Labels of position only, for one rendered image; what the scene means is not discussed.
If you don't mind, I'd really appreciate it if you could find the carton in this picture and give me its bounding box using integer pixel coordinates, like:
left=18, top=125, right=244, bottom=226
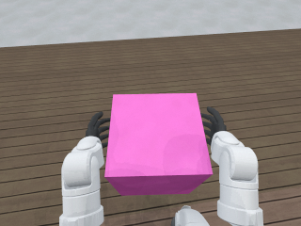
left=104, top=93, right=213, bottom=196

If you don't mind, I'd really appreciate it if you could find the right robot thigh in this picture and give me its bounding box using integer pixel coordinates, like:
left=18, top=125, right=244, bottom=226
left=175, top=208, right=210, bottom=226

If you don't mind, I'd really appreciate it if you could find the robot right forearm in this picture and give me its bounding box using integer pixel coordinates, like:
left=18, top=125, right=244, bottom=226
left=211, top=131, right=263, bottom=226

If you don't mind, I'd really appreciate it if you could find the robot right hand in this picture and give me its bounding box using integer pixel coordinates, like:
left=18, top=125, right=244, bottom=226
left=200, top=106, right=227, bottom=146

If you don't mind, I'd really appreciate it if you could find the robot left hand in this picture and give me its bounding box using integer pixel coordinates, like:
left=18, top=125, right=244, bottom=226
left=85, top=111, right=111, bottom=148

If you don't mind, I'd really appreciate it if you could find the robot right shin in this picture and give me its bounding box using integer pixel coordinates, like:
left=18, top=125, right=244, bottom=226
left=180, top=205, right=191, bottom=211

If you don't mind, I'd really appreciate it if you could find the robot left forearm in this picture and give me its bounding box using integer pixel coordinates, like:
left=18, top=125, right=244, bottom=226
left=59, top=136, right=104, bottom=226

